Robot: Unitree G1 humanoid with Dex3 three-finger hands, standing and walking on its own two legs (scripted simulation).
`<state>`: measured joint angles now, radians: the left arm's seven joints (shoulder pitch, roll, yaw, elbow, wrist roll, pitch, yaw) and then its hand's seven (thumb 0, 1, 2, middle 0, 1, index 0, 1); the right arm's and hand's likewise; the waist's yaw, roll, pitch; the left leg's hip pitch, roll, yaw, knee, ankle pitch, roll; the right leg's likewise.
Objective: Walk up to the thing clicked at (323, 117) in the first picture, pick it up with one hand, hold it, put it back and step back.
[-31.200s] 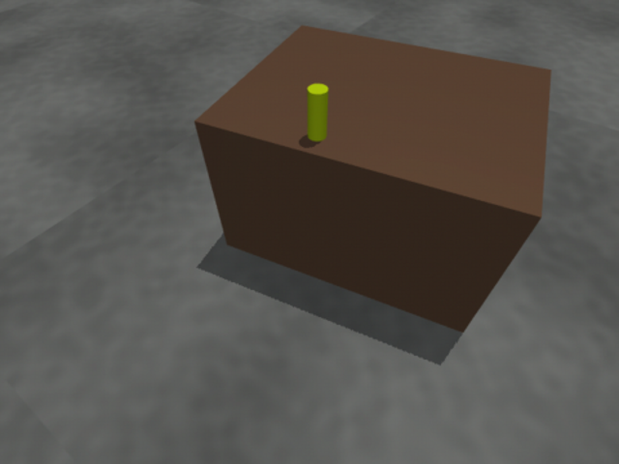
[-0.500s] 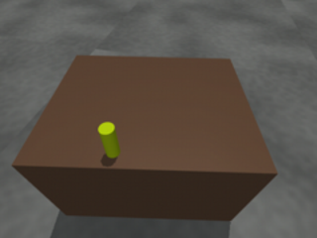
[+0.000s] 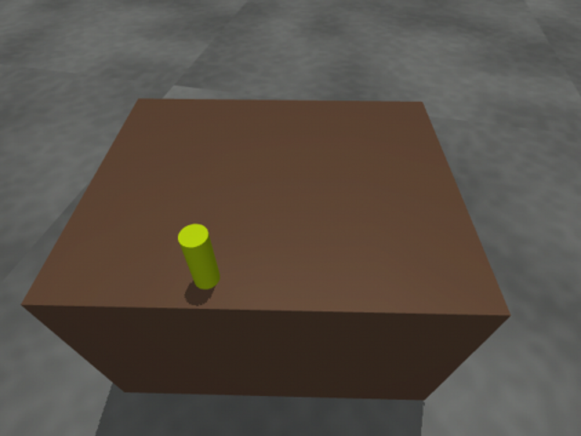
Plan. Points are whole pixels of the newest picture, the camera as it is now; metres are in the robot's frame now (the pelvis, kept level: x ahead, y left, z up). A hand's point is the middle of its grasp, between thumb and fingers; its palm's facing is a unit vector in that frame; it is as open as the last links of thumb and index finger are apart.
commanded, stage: stand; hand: left
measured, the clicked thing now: (200, 258) +0.45 +0.19 -0.11
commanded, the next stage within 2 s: step back in 1.24 s
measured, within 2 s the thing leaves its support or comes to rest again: neither
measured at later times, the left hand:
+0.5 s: hand out of the picture +0.09 +0.24 -0.16, palm faces -0.02 -0.94 -0.34, open 7.4 cm
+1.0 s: hand out of the picture +0.09 +0.24 -0.16, palm faces -0.03 -0.94 -0.34, open 7.4 cm
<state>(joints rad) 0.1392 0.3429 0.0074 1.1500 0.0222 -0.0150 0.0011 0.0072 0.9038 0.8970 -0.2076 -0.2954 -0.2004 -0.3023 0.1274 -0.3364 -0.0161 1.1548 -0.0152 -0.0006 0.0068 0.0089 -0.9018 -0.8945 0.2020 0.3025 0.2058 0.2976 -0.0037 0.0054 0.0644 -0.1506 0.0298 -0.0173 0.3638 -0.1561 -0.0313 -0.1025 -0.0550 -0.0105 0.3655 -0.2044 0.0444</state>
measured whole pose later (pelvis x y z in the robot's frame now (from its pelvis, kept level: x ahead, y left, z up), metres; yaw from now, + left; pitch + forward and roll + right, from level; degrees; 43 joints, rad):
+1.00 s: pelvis +0.02 -0.01 +0.00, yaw +0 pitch -2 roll +0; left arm 0.12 0.34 0.01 1.13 0.02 -0.01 0.00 0.01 0.90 0.90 -0.21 -0.30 -0.20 -0.30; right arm 0.11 -0.35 -0.01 1.15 -0.01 0.00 0.01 0.01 -0.90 -0.89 0.20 0.30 0.21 0.30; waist -0.01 0.00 0.06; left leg -0.13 0.05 -0.02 0.33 -0.17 -0.05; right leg -0.08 -0.04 -0.01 0.33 -0.21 0.03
